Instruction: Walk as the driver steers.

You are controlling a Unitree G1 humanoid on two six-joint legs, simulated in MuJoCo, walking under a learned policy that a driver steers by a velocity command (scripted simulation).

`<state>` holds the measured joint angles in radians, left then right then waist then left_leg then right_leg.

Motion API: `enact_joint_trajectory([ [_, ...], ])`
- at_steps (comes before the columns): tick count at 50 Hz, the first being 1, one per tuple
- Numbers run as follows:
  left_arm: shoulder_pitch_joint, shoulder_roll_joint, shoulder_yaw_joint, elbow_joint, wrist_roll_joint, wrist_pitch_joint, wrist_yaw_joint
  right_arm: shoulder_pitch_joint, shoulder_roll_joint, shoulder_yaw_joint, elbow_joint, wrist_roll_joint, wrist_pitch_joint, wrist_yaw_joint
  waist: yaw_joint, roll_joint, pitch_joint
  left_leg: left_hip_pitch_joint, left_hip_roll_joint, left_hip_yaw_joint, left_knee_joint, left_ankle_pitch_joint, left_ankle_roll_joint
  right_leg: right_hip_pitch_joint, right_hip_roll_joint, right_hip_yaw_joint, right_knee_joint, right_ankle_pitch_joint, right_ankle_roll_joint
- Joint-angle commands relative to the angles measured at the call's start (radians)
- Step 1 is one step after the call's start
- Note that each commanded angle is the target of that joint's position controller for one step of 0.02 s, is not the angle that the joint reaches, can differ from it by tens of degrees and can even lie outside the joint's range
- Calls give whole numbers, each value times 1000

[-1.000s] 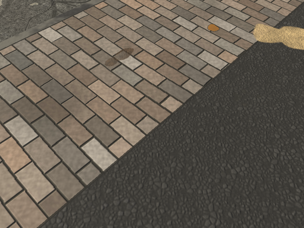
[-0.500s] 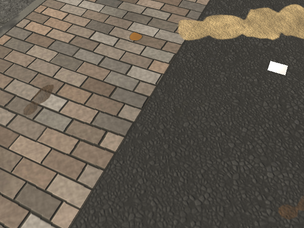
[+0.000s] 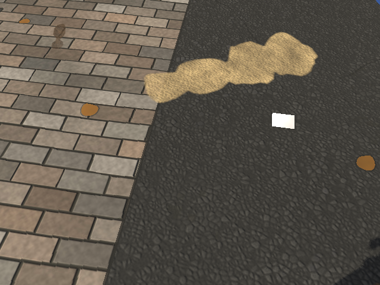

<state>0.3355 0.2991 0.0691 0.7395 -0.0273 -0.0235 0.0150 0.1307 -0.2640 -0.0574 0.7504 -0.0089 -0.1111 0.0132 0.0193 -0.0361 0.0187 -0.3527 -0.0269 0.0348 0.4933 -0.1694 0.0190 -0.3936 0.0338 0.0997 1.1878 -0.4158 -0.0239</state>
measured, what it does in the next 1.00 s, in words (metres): walks ahead: right foot, then left foot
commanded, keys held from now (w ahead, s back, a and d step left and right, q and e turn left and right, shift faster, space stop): w+e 0.04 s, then w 0.40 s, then w+q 0.56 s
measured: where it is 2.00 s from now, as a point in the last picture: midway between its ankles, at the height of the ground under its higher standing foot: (188, 148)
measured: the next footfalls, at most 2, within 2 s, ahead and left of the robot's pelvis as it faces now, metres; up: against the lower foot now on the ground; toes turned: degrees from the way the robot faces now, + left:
right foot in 0.38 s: +0.35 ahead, -0.18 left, +0.00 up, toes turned -9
left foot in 0.92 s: +0.66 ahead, +0.05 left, +0.00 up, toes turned +7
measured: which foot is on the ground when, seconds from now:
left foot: down 0.00-0.40, up 0.42-0.90, down 0.92-1.00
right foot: up 0.00-0.36, down 0.38-0.92, up 0.94-1.00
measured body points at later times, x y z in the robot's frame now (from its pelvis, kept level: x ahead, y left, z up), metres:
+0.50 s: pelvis +0.26 -0.07 +0.00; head +0.29 -0.09 +0.45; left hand +0.46 +0.16 -0.08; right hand +0.27 -0.36 -0.13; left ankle +0.17 +0.10 -0.64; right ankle +0.31 -0.17 -0.73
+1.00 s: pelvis +0.55 -0.03 -0.01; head +0.59 -0.02 +0.44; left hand +0.59 +0.25 -0.14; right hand +0.74 -0.28 -0.11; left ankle +0.62 +0.05 -0.73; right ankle +0.38 -0.19 -0.64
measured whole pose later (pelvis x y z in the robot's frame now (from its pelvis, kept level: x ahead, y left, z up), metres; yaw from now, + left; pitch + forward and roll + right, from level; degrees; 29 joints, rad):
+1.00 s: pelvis +0.55 -0.03 -0.01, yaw +8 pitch +2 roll -1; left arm 0.27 0.28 0.06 0.81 -0.02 -0.08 0.01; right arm 0.14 -0.30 -0.07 0.72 0.02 -0.06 0.05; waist 0.01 0.01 0.06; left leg -0.48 -0.06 0.03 0.62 -0.18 0.10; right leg -0.25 -0.03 -0.02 1.15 -0.48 0.01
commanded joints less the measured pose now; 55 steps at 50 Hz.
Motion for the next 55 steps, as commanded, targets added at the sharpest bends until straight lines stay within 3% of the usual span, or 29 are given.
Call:
enact_joint_trajectory([
  [1, -47, 101, 33, -108, -1, -8, -7, 60, -95, -24, -23, -7, 0, -8, -40, 149, -15, 247, 288, -313, -284, -45, 148, -288, -136, 28, 16, 85, 5],
  [5, -88, 37, 14, -138, 7, 1, -10, 95, -138, -38, 16, 3, -15, -3, -35, 111, -1, 221, 293, -190, -348, 107, 195, -307, -146, 17, -130, 160, 19],
  [10, -224, 12, -7, -162, 13, -25, -35, 119, -172, -42, 47, 21, 0, -1, -70, 91, 21, 243, 247, -35, -358, 209, 170, -244, -128, -56, -448, 392, 15],
  [14, -336, 21, -11, -201, 5, -35, -53, 205, -207, -47, 92, 38, 22, -1, -101, 105, 48, 334, 289, -33, -331, 231, 157, -217, -105, -101, -580, 362, -6],
  [16, -335, 45, -3, -209, 8, -37, -57, 213, -223, -51, 108, 45, 36, -4, -77, 125, 41, 390, 313, -30, -277, 350, 142, -176, -82, -118, -626, 288, -35],
  [18, -158, 99, 29, -158, 18, -37, -52, 193, -227, -46, 116, 51, 46, -10, 39, 127, -71, 364, 271, 36, -53, 641, 101, 111, -22, -168, -705, 318, -83],
  [19, 1, 155, 57, -111, 20, -32, -41, 198, -193, -31, 110, 38, 44, -14, 108, 106, -175, 230, 225, 73, 154, 574, 63, 374, -51, -123, -679, 348, -114],
  [20, 128, 265, 79, -94, 37, -26, -26, 249, -98, 4, 63, 8, 29, -9, 111, -104, -326, -154, 105, 99, 551, 155, -6, 756, -320, 294, -683, 275, -248],
  [21, 135, 242, 67, -93, 22, -27, -28, 258, -91, 12, 75, 13, 7, -4, 96, -191, -432, -316, 13, -57, 759, -409, -19, 811, -437, 632, -840, 218, -331],
  [22, 83, 180, 44, -92, 21, -32, -33, 190, -172, -13, 55, 46, -5, 4, 99, -123, -302, -421, 75, -111, 829, -380, -7, 718, -404, 518, -858, 182, -291],
  [23, 24, 141, 32, -94, 21, -36, -33, 132, -169, -11, 41, 59, -8, 6, 76, -90, -186, -434, 119, -90, 802, -300, 5, 580, -364, 356, -870, 225, -254],
  [24, -36, 109, 23, -91, 24, -41, -36, 112, -156, -11, 44, 46, -3, 3, 42, -39, -113, -402, 152, -82, 736, -224, 3, 447, -321, 255, -905, 273, -230],
  [25, -80, 76, 14, -93, 30, -50, -38, 124, -154, -17, 53, 35, 11, 1, 8, -54, -78, -341, 180, -95, 685, -167, -1, 349, -291, 183, -944, 318, -211],
  [29, -113, 81, 23, -56, 42, -86, -33, 150, -98, -12, 64, 37, 60, -6, -41, -43, -19, -292, 177, -131, 614, -32, -35, 213, -279, 22, -1057, 402, -212],
  [31, -93, 86, 26, -32, 48, -91, -24, 102, -94, -13, 47, 33, 62, -8, -29, -23, 6, -346, 165, -155, 520, 71, -44, 237, -275, -44, -1069, 438, -199],
  [35, -80, 109, 30, -6, 41, -90, -10, -6, -67, -2, 14, 26, 51, 14, 8, -11, 38, -314, 137, -94, 279, 273, -33, 264, -252, -175, -1088, 460, -155],
  [39, -13, 131, 41, 39, 25, -70, -3, -114, -55, 8, -45, 26, 51, 37, 54, 7, 76, -356, 125, -51, 154, 245, 2, 406, -295, -224, -1052, 505, -138],
  [41, -6, 145, 47, 51, 16, -51, 1, -137, -65, 5, -75, 26, 51, 50, 50, -3, 76, -369, 109, -20, 126, 153, 28, 484, -318, -241, -993, 615, -123],
  [43, -26, 173, 54, 48, 13, -34, 11, -98, -93, -9, -89, 27, 54, 58, 12, -39, 24, -273, 52, 42, 125, 44, 66, 522, -320, -270, -867, 945, -97],
  [44, -35, 185, 57, 44, 13, -23, 17, -23, -120, -25, -80, 28, 58, 57, -33, -55, -30, -167, 11, 72, 131, -3, 89, 521, -310, -284, -746, 1106, -82],
  [45, -51, 185, 54, 39, 11, -15, 22, 121, -166, -52, -48, 31, 59, 50, -114, -41, -107, 35, -36, 83, 80, 30, 122, 459, -276, -312, -549, 1141, -52],
  [46, -36, 162, 41, 24, 23, -20, 28, 281, -246, -87, -16, 33, 67, 31, -183, 39, -204, 341, 34, -74, 53, 61, 176, 240, -234, -314, -263, 899, -8],
  [47, 74, 8, -7, -24, 56, -50, 7, 281, -349, -106, -18, 44, 66, 22, -66, 311, -290, 700, 297, -638, -15, -87, 372, -236, -21, -245, 107, -58, 65],
  [48, -21, 71, -3, -29, 24, -92, -10, 314, -276, -81, -45, 34, 55, 23, -138, 194, -417, 781, 356, -878, -164, -187, 402, -356, 10, -10, 220, -178, 46],
  [49, -121, 118, 10, -61, -15, -115, -20, 285, -224, -67, -40, 24, 47, 22, -156, 150, -285, 705, 332, -733, -188, -134, 349, -438, -43, 10, 212, -94, 20],
  [50, -149, 109, 3, -71, -9, -127, -17, 224, -201, -61, -50, 28, 42, 20, -117, 74, -190, 557, 291, -614, -188, -53, 316, -420, -87, 0, 129, -8, 6],
  [51, -159, 113, 9, -65, 19, -129, -10, 155, -168, -51, -65, 27, 43, 17, -74, 38, -120, 408, 256, -523, -199, 55, 296, -362, -118, -7, 38, 38, 11],
  [53, -125, 119, 20, -62, 35, -105, -9, 94, -139, -40, -98, 10, 43, 10, -14, 70, -87, 243, 213, -441, -241, 192, 291, -240, -143, -2, -45, 79, 28],
  [55, -117, 91, 15, -64, 42, -84, -7, 95, -156, -45, -100, 16, 41, 0, 1, 69, -65, 154, 192, -375, -262, 273, 294, -213, -140, -29, -137, 109, 60],
])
